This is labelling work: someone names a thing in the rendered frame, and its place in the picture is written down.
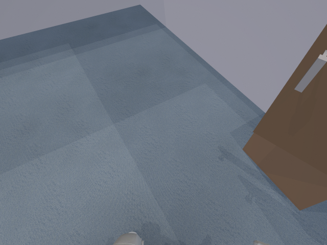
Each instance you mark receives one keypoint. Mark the left robot thigh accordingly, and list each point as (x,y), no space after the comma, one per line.
(129,239)

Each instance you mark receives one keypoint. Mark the handle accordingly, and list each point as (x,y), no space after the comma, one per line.
(312,72)

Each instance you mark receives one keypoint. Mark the cupboard door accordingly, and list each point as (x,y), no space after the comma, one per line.
(297,121)

